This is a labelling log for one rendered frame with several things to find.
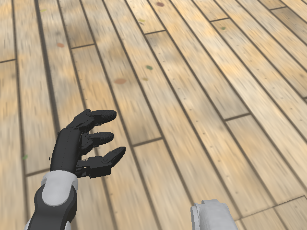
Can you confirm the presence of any left robot hand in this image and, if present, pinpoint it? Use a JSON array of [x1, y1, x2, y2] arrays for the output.
[[49, 109, 126, 178]]

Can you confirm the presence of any robot left forearm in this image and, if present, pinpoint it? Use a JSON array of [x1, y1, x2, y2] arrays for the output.
[[24, 170, 79, 230]]

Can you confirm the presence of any robot right thigh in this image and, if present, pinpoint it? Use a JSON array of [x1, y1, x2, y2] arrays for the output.
[[190, 199, 239, 230]]

